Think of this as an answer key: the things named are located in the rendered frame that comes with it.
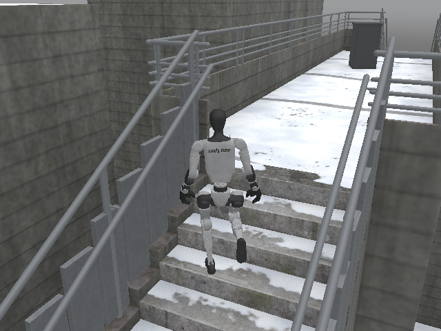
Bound stairs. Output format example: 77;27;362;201
130;172;350;331

